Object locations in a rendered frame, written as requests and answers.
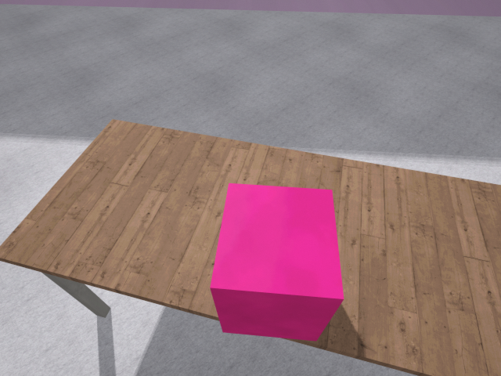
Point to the table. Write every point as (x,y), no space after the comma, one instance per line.
(140,211)

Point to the carton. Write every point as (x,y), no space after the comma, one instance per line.
(277,270)

